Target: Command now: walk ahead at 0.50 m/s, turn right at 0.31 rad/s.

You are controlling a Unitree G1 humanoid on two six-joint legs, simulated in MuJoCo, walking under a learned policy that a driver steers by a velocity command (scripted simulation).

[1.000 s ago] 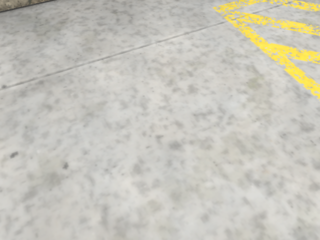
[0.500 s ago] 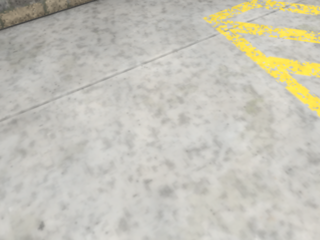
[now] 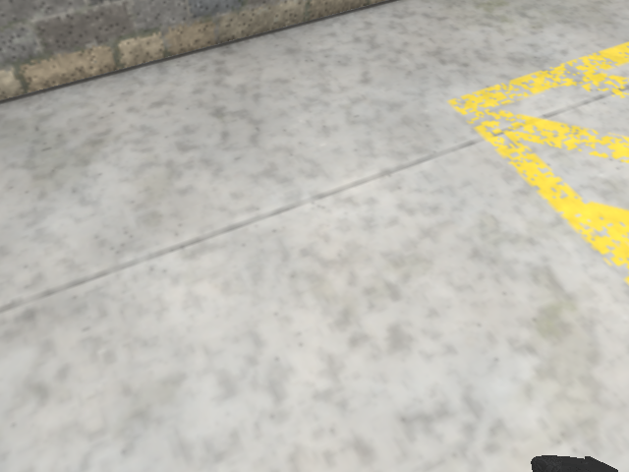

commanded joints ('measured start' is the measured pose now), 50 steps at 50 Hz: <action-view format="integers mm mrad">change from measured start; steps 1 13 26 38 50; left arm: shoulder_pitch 48 -184 -224 -159 -67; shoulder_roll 0 51 133 176 175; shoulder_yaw -17 38 65 58 59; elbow -89 -171 -277 -291 -266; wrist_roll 8 -6 -10 3 -4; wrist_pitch -22 26 27 -22 9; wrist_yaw -2 -1 -67 -8 17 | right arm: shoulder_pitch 453 217 257 100 -42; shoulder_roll -328 -136 -248 -128 -170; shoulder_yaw -101 -46 -78 -45 -42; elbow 61 70 68 -69 -147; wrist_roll -24 -34 16 -28 -2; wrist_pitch -8 -15 55 5 -38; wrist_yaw -20 -45 -63 -47 -6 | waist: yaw -189 -66 20 -82 -46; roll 189 49 74 -43 -153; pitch -363 26 -54 -39 -11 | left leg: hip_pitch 911 344 560 -143 58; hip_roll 345 235 246 72 -36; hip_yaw -484 24 257 -57 -70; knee -21 -367 96 464 -26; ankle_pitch -128 41 738 -132 -12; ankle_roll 211 119 31 -101 -50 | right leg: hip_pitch -620 -766 -399 -243 -150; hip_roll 13 -157 29 -157 -163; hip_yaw -11 118 -145 287 412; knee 734 656 250 -151 38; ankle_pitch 219 363 248 525 398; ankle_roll -25 -32 -155 -284 -187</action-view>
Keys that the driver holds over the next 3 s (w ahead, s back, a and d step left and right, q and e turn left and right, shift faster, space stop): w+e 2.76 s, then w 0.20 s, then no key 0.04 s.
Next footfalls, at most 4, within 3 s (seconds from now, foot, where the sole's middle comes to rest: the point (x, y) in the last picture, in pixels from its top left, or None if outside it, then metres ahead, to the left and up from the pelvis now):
0.54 right None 0.41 -0.18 -0.76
1.04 left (404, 347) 0.76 -0.13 -0.76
1.56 right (572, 355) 0.77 -0.51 -0.76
2.04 left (606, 252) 1.09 -0.66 -0.76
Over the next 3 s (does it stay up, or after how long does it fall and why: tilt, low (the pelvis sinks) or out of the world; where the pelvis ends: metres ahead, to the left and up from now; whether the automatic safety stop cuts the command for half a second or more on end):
stays up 0.95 -1.07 0.01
